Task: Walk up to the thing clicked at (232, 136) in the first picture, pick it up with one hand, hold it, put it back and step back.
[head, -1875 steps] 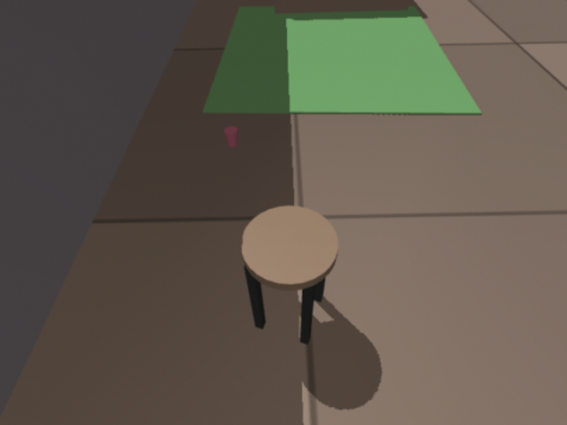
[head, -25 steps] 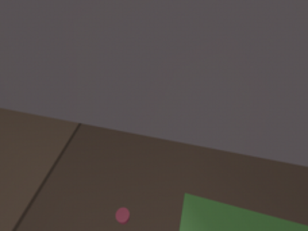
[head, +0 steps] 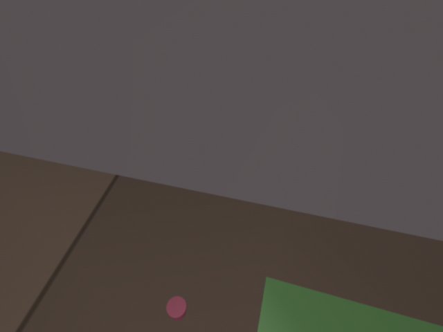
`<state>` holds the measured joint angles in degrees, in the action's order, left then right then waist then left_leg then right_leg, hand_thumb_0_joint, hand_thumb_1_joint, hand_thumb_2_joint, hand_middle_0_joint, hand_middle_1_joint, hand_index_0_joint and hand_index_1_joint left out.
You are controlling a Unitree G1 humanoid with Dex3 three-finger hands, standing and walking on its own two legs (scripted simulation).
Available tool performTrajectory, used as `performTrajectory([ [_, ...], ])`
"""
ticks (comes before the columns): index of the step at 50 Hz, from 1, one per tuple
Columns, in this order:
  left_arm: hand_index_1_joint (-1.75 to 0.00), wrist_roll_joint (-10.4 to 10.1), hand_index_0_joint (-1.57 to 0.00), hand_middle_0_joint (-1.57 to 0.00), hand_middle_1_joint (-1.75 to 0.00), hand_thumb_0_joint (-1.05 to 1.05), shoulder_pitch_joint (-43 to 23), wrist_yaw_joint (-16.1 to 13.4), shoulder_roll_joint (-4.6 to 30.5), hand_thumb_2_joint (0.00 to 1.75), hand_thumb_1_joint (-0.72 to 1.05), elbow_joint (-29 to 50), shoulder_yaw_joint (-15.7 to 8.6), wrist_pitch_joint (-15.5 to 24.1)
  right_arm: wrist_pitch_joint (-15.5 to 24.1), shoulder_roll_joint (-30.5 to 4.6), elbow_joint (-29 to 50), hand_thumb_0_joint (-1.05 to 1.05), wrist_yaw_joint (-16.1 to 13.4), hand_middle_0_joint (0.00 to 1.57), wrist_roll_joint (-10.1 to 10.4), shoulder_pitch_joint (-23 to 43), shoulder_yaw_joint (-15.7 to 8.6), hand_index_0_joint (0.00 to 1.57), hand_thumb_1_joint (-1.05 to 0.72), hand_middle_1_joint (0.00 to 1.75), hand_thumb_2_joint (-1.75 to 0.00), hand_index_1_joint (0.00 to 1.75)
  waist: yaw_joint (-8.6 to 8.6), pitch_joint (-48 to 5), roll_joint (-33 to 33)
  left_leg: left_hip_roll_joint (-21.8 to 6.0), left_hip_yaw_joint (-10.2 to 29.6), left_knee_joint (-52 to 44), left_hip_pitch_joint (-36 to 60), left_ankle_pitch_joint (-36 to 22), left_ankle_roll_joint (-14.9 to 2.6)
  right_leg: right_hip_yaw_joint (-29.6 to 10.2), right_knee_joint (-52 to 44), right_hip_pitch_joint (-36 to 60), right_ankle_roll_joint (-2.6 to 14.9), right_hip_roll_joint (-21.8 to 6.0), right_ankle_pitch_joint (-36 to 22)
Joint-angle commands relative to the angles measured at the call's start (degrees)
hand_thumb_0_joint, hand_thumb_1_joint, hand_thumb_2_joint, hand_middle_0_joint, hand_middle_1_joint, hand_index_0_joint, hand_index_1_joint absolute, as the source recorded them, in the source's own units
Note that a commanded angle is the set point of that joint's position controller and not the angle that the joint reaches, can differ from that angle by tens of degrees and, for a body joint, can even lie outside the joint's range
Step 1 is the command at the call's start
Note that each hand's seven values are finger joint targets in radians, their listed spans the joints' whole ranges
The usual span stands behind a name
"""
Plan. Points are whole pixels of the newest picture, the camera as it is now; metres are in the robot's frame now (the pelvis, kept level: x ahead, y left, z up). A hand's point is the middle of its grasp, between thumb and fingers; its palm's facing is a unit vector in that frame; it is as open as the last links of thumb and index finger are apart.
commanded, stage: walk up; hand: left
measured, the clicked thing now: (177, 309) +0.35 +0.18 -0.74
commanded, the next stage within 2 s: stand in 0.10 s
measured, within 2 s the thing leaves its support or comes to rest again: neither
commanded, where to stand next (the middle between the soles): +0.03 -0.03 m, yaw -4 degrees
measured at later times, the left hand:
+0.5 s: hand out of the picture +0.07 +0.26 -0.17, palm faces -0.03 -0.95 -0.31, open 7.4 cm
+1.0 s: hand out of the picture +0.07 +0.25 -0.17, palm faces -0.04 -0.95 -0.32, open 7.4 cm
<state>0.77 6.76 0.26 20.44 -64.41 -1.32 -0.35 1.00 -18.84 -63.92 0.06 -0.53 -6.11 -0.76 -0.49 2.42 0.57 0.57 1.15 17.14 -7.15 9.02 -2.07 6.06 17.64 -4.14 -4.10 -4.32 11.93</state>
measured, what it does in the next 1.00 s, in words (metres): stands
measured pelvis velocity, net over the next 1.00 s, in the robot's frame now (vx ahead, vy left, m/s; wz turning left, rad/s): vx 0.01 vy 0.00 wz -0.02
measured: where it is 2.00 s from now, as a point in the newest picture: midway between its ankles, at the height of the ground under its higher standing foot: outside the picture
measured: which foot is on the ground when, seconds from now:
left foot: down 0.00-1.00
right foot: down 0.00-1.00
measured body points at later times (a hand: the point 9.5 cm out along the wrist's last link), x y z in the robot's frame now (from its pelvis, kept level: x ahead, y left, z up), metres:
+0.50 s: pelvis +0.01 +0.01 +0.00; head +0.02 +0.03 +0.45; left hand +0.07 +0.31 -0.15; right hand +0.08 -0.29 -0.12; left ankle +0.00 +0.09 -0.75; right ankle -0.03 -0.17 -0.74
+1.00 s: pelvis +0.01 +0.00 +0.00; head +0.02 +0.02 +0.45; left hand +0.07 +0.30 -0.15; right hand +0.08 -0.30 -0.13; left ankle +0.00 +0.09 -0.75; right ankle -0.03 -0.17 -0.74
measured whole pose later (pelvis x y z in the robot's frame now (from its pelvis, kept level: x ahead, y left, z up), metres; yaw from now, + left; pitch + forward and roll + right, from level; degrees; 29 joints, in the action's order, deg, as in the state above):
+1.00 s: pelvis +0.01 +0.00 +0.00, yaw -1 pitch -1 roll -2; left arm 0.8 9.1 -0.2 20.5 -62.6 -0.1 -0.5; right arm 1.0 -19.2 -64.1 -0.5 -0.6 -7.3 -0.3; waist -0.5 2.4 0.4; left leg 1.1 0.0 17.6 -6.5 10.2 -2.4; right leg 4.9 19.1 -4.3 -4.7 -5.0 13.3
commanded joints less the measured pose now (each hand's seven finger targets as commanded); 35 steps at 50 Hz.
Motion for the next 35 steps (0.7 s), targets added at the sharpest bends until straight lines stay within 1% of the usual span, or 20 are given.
performTrajectory([
  [1, -0.30, 0.08, -0.20, -0.20, -0.30, 0.00, -1.91, -0.49, 11.32, 0.90, 0.90, 3.13, -1.92, 1.27, 1.22, -13.24, 3.53, 0.00, -0.61, 0.20, 0.27, 2.74, -2.28, 0.20, -0.90, 0.30, -0.90, 0.30, 0.09, -5.20, -2.59, -7.28, 6.36, -2.27, -0.08, -11.29, 0.60, -4.71, -1.37, 2.39, 4.87, -4.12, -8.22],
  [4, -0.30, 0.16, -0.20, -0.20, -0.30, 0.00, -2.21, -0.53, 11.51, 0.90, 0.90, 3.35, -2.00, 1.29, 1.16, -13.18, 3.43, 0.00, -0.60, 0.20, 0.26, 2.37, -2.21, 0.20, -0.90, 0.30, -0.90, 0.30, 0.25, -5.44, -1.87, -7.24, 6.04, -1.97, 0.02, -11.47, 0.71, -4.71, -1.22, 2.63, 4.91, -4.13, -8.56],
  [5, -0.30, 0.33, -0.20, -0.20, -0.30, 0.00, -0.61, -0.63, 10.57, 0.90, 0.90, 3.28, -1.48, 1.18, 1.03, -13.07, 3.16, 0.00, -0.86, 0.20, 0.00, 1.36, -1.92, 0.20, -0.90, 0.30, -0.90, 0.30, -0.20, -5.19, -2.04, -7.41, 4.84, -1.30, 0.11, -10.73, 0.89, -4.85, -2.33, 2.28, 4.50, -5.10, -6.37],
  [8, -0.30, 0.40, -0.20, -0.20, -0.30, 0.00, -1.00, -0.67, 11.25, 0.90, 0.90, 3.44, -1.41, 1.09, 1.04, -13.25, 3.04, 0.00, -1.02, 0.20, -0.01, 1.13, -1.85, 0.20, -0.90, 0.30, -0.90, 0.30, 0.22, -3.44, -2.21, -7.50, 5.19, -1.75, -0.74, -10.21, 1.11, -5.06, -2.29, 1.33, 4.53, -4.96, -5.55],
  [10, -0.30, 0.34, -0.20, -0.20, -0.30, 0.00, -0.32, -0.71, 11.25, 0.90, 0.90, 3.73, -1.35, 1.06, 1.11, -13.57, 3.41, 0.00, -1.03, 0.20, -0.06, 1.80, -1.93, 0.20, -0.90, 0.30, -0.90, 0.30, -0.29, -3.71, -1.93, -7.66, 5.03, -1.27, 0.29, -11.45, 0.85, -4.87, -2.14, 0.62, 4.52, -4.89, -5.79],
  [11, -0.30, 0.44, -0.20, -0.20, -0.30, 0.00, -0.17, -0.70, 11.41, 0.90, 0.90, 3.85, -1.36, 1.18, 1.10, -13.64, 3.55, 0.00, -1.02, 0.20, -0.06, 1.06, -1.94, 0.20, -0.90, 0.30, -0.90, 0.30, 0.05, -4.44, -2.08, -7.70, 5.08, -1.24, 0.65, -12.31, 1.01, -4.76, -1.90, 1.04, 4.33, -4.70, -6.09],
  [14, -0.30, 0.29, -0.20, -0.20, -0.30, 0.00, 0.07, -0.63, 11.00, 0.90, 0.90, 4.01, -1.11, 1.15, 1.29, -13.63, 3.53, 0.00, -1.01, 0.20, 0.03, 0.87, -1.80, 0.20, -0.90, 0.30, -0.90, 0.30, -0.04, -4.29, -2.74, -7.93, 5.13, -1.11, 0.93, -15.18, 1.07, -4.63, -1.34, 1.23, 4.15, -4.66, -7.32],
  [20, -0.30, 0.26, -0.20, -0.20, -0.30, 0.00, 0.46, -0.84, 10.88, 0.90, 0.90, 4.30, -0.95, 1.07, 1.20, -13.76, 3.60, 0.00, -1.13, 0.20, -0.04, 1.12, -1.93, 0.20, -0.90, 0.30, -0.90, 0.30, -0.15, -4.12, -2.13, -7.86, 5.03, -0.93, 0.80, -14.69, 0.87, -4.73, -1.50, 1.24, 4.05, -4.75, -7.37],
  [21, -0.30, 0.21, -0.20, -0.20, -0.30, 0.00, 0.93, -0.73, 10.95, 0.90, 0.90, 4.21, -1.00, 1.01, 1.17, -13.84, 3.49, 0.00, -1.16, 0.20, 0.00, 0.25, -1.96, 0.20, -0.90, 0.30, -0.90, 0.30, 0.14, -3.66, -2.84, -7.67, 4.89, -1.35, 0.90, -13.97, 1.41, -4.58, -1.48, 0.59, 4.02, -4.58, -6.63],
  [22, -0.30, 0.17, -0.20, -0.20, -0.30, 0.00, 1.06, -0.79, 11.02, 0.90, 0.90, 4.06, -1.02, 0.97, 1.14, -13.93, 3.35, 0.00, -1.08, 0.20, 0.04, 0.56, -1.95, 0.20, -0.90, 0.30, -0.90, 0.30, -0.04, -2.94, -3.03, -7.65, 5.36, -1.85, 0.25, -11.60, 1.20, -4.66, -1.61, 0.60, 4.03, -4.47, -5.47],
  [23, -0.30, 0.31, -0.20, -0.20, -0.30, 0.00, 1.12, -0.78, 11.16, 0.90, 0.90, 4.36, -1.02, 0.99, 1.12, -13.90, 3.68, 0.00, -1.13, 0.20, -0.08, 1.32, -2.02, 0.20, -0.90, 0.30, -0.90, 0.30, -0.22, -4.07, -2.51, -7.86, 5.17, -1.36, 1.42, -12.48, 0.97, -4.42, -1.25, 0.37, 4.03, -4.46, -5.78],
  [25, -0.30, 0.32, -0.20, -0.20, -0.30, 0.00, 0.92, -0.77, 11.10, 0.90, 0.90, 4.47, -1.12, 0.93, 1.16, -14.01, 3.39, 0.00, -1.18, 0.20, -0.03, -0.13, -2.11, 0.20, -0.90, 0.30, -0.90, 0.30, 0.28, -3.78, -2.86, -8.10, 5.76, -2.08, 1.47, -14.14, 1.81, -4.23, -0.60, 0.19, 3.94, -4.22, -5.76],
  [26, -0.30, 0.23, -0.20, -0.20, -0.30, 0.00, 1.43, -0.78, 10.86, 0.90, 0.90, 4.33, -0.98, 0.91, 1.22, -14.05, 3.33, 0.00, -1.15, 0.20, -0.01, 0.72, -2.04, 0.20, -0.90, 0.30, -0.90, 0.30, -0.19, -3.98, -3.22, -8.08, 5.78, -1.88, 1.70, -13.37, 1.44, -4.61, -0.99, 0.31, 3.86, -4.26, -5.31],
  [28, -0.30, 0.31, -0.20, -0.20, -0.30, 0.00, 1.08, -0.85, 11.00, 0.90, 0.90, 4.49, -0.97, 0.88, 1.21, -13.88, 3.46, 0.00, -1.19, 0.20, 0.02, 0.80, -2.10, 0.20, -0.90, 0.30, -0.90, 0.30, 0.00, -4.14, -3.11, -8.04, 5.64, -1.80, 1.91, -14.16, 1.63, -4.52, -0.67, 0.00, 3.94, -4.27, -5.46],
  [30, -0.30, 0.23, -0.20, -0.20, -0.30, 0.00, 1.19, -0.86, 10.97, 0.90, 0.90, 4.44, -1.02, 0.72, 1.12, -14.05, 3.29, 0.00, -1.30, 0.20, 0.02, 0.05, -2.21, 0.20, -0.90, 0.30, -0.90, 0.30, 0.35, -3.46, -3.75, -8.24, 6.00, -2.32, 2.35, -15.28, 2.57, -4.26, -0.26, -0.65, 3.89, -3.97, -4.91],
  [31, -0.30, 0.15, -0.20, -0.20, -0.30, 0.00, 1.61, -0.89, 10.54, 0.90, 0.90, 4.35, -0.82, 0.78, 1.21, -14.19, 3.28, 0.00, -1.27, 0.20, -0.02, 0.70, -2.14, 0.20, -0.90, 0.30, -0.90, 0.30, -0.21, -4.03, -3.61, -8.21, 5.92, -1.92, 1.95, -14.02, 1.64, -4.64, -0.68, 0.13, 3.91, -4.25, -4.76],
  [32, -0.30, 0.25, -0.20, -0.20, -0.30, 0.00, 1.49, -0.89, 10.67, 0.90, 0.90, 4.43, -0.76, 0.87, 1.18, -13.92, 3.44, 0.00, -1.22, 0.20, 0.00, 0.95, -2.14, 0.20, -0.90, 0.30, -0.90, 0.30, -0.10, -4.24, -2.70, -8.01, 5.48, -1.56, 1.57, -14.32, 1.26, -4.55, -0.83, 0.54, 3.86, -4.45, -5.60],
  [33, -0.30, 0.20, -0.20, -0.20, -0.30, 0.00, 1.69, -0.90, 10.99, 0.90, 0.90, 4.34, -0.96, 0.87, 1.12, -13.90, 3.31, 0.00, -1.30, 0.20, 0.05, 0.25, -2.23, 0.20, -0.90, 0.30, -0.90, 0.30, 0.27, -3.74, -2.41, -7.89, 5.55, -2.00, 1.61, -13.40, 1.95, -4.60, -0.90, 0.05, 3.87, -4.41, -5.54],
  [34, -0.30, 0.29, -0.20, -0.20, -0.30, 0.00, 1.85, -0.95, 10.93, 0.90, 0.90, 4.43, -0.85, 0.89, 1.08, -13.99, 3.48, 0.00, -1.29, 0.20, -0.05, 1.27, -2.22, 0.20, -0.90, 0.30, -0.90, 0.30, -0.21, -3.56, -2.45, -7.80, 5.31, -1.64, 1.45, -13.04, 1.49, -4.45, -1.04, -0.14, 3.85, -4.42, -5.62],
  [35, -0.30, 0.32, -0.20, -0.20, -0.30, 0.00, 1.70, -0.88, 11.00, 0.90, 0.90, 4.41, -0.85, 0.89, 1.12, -13.88, 3.34, 0.00, -1.33, 0.20, 0.08, 0.39, -2.19, 0.20, -0.90, 0.30, -0.90, 0.30, 0.30, -3.41, -2.56, -8.00, 5.60, -2.10, 1.47, -14.02, 2.03, -4.45, -0.61, -0.07, 3.90, -4.41, -5.84],
])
